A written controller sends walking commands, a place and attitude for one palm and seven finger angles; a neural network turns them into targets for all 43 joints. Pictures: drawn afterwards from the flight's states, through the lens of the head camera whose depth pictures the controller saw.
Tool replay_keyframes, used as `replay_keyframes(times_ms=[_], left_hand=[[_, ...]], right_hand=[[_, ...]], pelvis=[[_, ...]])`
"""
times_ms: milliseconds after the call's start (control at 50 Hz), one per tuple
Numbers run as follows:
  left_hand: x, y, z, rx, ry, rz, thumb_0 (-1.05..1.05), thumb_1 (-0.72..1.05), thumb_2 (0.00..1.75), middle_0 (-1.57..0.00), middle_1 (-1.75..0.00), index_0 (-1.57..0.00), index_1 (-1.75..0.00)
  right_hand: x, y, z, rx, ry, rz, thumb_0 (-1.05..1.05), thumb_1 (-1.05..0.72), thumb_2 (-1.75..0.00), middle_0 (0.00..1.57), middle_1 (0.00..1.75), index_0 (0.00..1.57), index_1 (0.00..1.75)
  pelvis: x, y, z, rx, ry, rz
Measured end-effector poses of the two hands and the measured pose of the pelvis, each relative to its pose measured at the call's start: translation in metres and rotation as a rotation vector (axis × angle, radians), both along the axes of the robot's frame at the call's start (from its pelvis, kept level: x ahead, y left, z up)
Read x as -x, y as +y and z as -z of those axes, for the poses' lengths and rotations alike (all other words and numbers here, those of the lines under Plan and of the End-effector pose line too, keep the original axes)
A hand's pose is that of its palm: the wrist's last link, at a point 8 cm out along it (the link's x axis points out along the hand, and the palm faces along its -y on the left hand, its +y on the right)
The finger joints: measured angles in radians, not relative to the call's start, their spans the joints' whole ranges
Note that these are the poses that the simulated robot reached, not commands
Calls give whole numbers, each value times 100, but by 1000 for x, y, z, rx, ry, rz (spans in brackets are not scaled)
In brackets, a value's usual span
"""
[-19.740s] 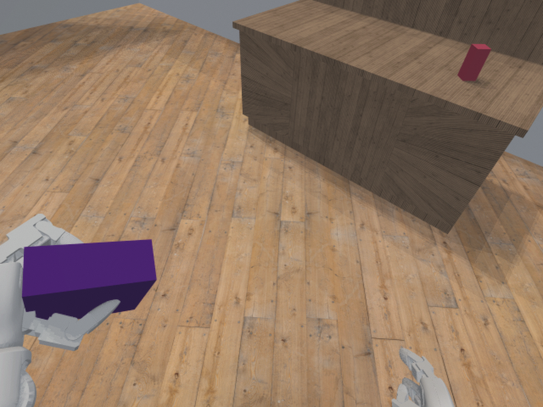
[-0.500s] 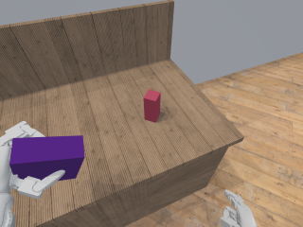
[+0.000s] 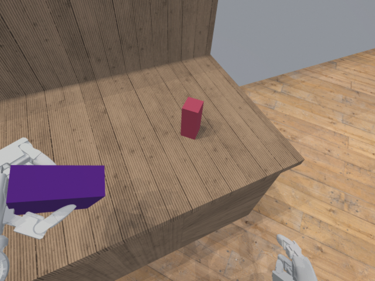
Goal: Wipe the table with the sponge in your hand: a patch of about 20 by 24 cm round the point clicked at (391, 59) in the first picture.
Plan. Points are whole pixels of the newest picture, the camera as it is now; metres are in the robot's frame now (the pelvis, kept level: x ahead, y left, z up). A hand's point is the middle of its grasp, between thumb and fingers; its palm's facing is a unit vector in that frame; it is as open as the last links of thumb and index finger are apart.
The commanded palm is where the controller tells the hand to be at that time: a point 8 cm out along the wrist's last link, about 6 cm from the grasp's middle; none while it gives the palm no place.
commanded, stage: come to a stop and stand still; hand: left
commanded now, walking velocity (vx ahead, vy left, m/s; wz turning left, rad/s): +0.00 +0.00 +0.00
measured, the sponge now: (69, 190) +0.23 +0.21 +0.12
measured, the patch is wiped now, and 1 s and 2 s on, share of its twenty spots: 0.00 0.00 0.00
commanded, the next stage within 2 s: look again from close up in 0.74 s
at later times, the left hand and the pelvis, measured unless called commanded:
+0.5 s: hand out of the picture +0.19 +0.31 +0.16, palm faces +0.39 -0.85 -0.36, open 9.2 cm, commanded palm +0.13 +0.33 +0.18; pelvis -0.02 +0.05 +0.00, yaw +1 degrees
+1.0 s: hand out of the picture +0.19 +0.30 +0.16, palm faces +0.35 -0.84 -0.41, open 9.2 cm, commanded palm +0.13 +0.33 +0.18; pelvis -0.03 +0.05 +0.00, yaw +0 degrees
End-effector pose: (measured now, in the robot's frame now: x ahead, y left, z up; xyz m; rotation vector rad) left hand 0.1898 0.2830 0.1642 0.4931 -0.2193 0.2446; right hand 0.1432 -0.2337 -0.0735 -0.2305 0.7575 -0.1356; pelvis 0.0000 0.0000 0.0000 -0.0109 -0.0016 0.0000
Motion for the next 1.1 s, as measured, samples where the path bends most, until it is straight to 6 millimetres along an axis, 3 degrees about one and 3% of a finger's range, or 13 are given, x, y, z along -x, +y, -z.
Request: replay_keyframes(times_ms=[140, 280, 420, 580, 760, 1100], left_hand=[[13, 33, -17, 1, -86, -83, 0, -43, 106, -81, -140, -82, -140], [23, 44, -7, 58, -77, -76, 0, -43, 106, -81, -140, -82, -140], [34, 58, -6, 60, -83, -79, 0, -43, 106, -81, -140, -82, -140], [39, 68, -5, 56, -93, -85, 0, -43, 106, -81, -140, -82, -140], [35, 65, -7, 26, -80, -43, 0, -43, 106, -81, -140, -82, -140], [40, 53, -7, 35, -60, -62, 0, -43, 106, -81, -140, -82, -140]], right_hand=[[-18, 34, -7, -7, -44, -75, 1, -90, -90, 20, 30, 20, 30], [-35, 66, -24, -16, -129, -121, 1, -90, -90, 20, 30, 21, 30], [-31, 83, -30, -8, -145, -146, 1, -90, -90, 20, 30, 21, 30], [-7, 84, -21, 5, -79, -129, 1, -90, -90, 20, 30, 21, 30], [14, 75, -13, 11, -32, -81, 1, -90, -90, 20, 30, 21, 30], [0, 61, -16, 9, -70, -79, 1, -90, -90, 20, 30, 21, 30]], pelvis=[[3, 20, -3, 3, 0, -9], [10, 36, -4, 7, -5, -10], [20, 47, -4, 10, -11, -13], [26, 56, -4, 14, -14, -12], [28, 60, -4, 14, -16, -10], [26, 48, -5, 11, -13, -8]])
